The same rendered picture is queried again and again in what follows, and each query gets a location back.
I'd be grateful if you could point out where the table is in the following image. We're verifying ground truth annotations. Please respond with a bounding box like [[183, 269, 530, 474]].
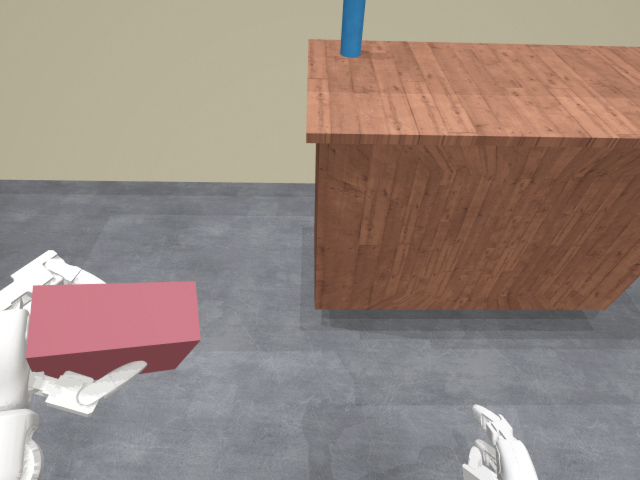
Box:
[[306, 39, 640, 310]]

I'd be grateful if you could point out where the robot right hand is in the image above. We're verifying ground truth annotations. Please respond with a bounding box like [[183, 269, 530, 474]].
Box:
[[462, 405, 538, 480]]

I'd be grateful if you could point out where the robot left hand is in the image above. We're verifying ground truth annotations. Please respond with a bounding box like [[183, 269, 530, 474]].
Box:
[[0, 250, 147, 417]]

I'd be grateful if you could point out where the robot left forearm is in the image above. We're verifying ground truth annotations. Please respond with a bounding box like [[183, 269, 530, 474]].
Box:
[[0, 409, 44, 480]]

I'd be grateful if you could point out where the sponge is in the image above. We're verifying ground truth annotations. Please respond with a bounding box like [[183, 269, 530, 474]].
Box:
[[26, 281, 201, 380]]

